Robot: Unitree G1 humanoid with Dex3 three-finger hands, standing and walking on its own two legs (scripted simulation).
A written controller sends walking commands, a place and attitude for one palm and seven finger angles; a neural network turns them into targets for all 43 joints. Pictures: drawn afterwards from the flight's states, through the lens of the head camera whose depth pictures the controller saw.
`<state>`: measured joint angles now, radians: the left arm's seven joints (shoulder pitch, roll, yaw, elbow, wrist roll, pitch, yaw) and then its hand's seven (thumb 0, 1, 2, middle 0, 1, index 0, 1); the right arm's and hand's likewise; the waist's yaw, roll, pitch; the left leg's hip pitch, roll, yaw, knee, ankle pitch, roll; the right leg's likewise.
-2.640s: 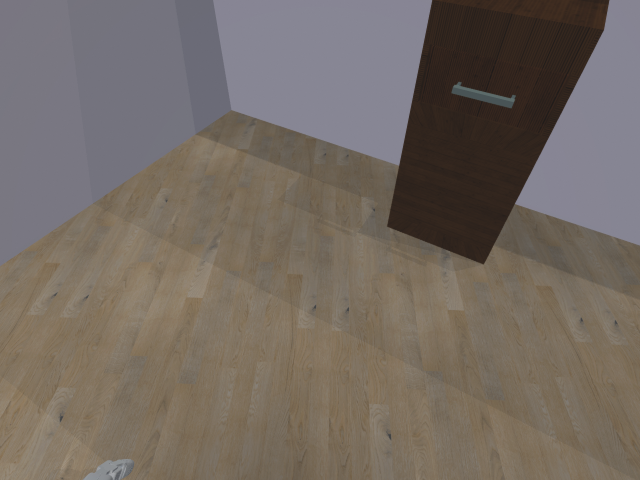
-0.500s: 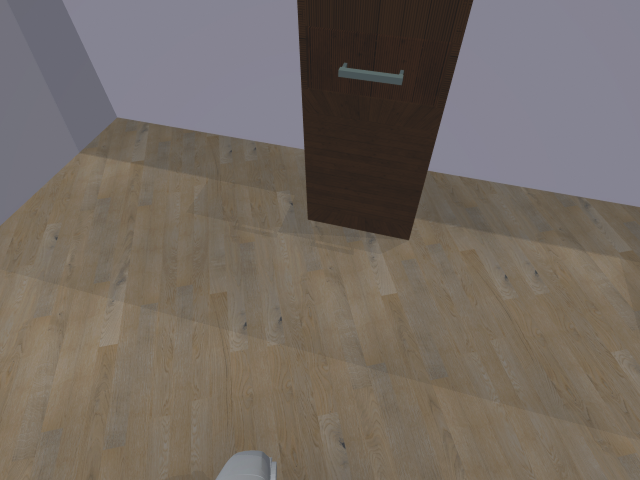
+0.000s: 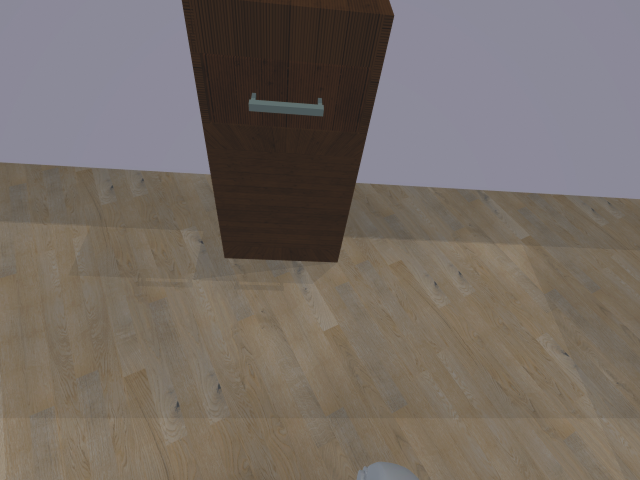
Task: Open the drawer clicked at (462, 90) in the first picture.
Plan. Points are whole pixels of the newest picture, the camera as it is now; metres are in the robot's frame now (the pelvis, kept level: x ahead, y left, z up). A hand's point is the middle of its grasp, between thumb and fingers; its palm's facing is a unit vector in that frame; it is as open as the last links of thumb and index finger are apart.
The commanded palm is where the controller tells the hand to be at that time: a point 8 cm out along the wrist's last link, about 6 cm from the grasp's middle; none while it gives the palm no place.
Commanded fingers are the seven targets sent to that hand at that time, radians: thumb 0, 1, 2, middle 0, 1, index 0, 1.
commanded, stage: walk to a spot facing it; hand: left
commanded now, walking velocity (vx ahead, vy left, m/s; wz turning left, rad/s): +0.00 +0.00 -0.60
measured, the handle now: (286, 103) +0.91 +0.16 -0.07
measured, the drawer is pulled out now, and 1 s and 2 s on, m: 0.00 0.00 0.00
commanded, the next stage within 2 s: none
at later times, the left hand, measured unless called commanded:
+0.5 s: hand (245, 382) +0.27 +0.13 -0.16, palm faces -0.29 -0.93 -0.24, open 7.3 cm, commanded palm none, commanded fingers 0.00 0.90 0.90 -0.20 -0.30 -0.20 -0.30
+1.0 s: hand (221, 350) +0.32 +0.19 -0.17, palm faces -0.51 -0.84 -0.19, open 7.3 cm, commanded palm none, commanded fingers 0.00 0.90 0.90 -0.20 -0.30 -0.20 -0.30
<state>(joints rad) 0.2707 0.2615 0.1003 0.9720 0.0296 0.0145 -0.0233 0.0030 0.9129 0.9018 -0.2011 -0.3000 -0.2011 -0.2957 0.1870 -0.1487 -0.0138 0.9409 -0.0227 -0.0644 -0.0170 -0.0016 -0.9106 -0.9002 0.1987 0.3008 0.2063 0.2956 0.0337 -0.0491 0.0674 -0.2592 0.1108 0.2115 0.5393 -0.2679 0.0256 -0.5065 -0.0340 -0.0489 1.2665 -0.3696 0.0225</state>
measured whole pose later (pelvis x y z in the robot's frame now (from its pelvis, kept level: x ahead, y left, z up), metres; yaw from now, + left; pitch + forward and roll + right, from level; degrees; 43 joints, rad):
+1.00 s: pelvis +0.16 +0.04 +0.01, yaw -35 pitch +0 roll -3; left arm 0.22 0.26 0.10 0.92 0.03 0.09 -0.03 0.00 0.91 0.90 -0.20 -0.30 -0.20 -0.30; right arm 0.22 -0.16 -0.03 0.90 -0.02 0.00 -0.02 0.00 -0.91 -0.90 0.20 0.30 0.21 0.30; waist 0.01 -0.04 0.07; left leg -0.19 0.13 0.26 0.49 -0.30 0.03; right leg -0.48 -0.06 -0.03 1.13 -0.39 0.09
